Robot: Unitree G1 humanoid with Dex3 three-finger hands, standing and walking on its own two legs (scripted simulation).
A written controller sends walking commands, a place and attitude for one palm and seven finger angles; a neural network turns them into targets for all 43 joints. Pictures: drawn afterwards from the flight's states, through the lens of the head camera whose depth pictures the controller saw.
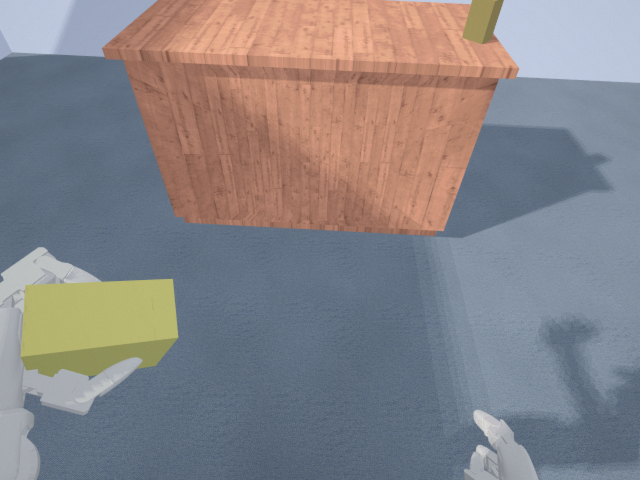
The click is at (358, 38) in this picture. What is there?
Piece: table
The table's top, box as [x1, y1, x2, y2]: [102, 0, 518, 78]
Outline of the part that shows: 102,48 106,58 503,78 515,78 518,70 516,64 493,34 491,40 483,44 479,44 461,37 470,4 391,0 157,0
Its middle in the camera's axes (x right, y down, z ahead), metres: -0.02 -0.73 +1.34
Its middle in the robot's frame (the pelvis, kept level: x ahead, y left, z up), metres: +1.50 +0.10 +0.02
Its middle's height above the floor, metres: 0.79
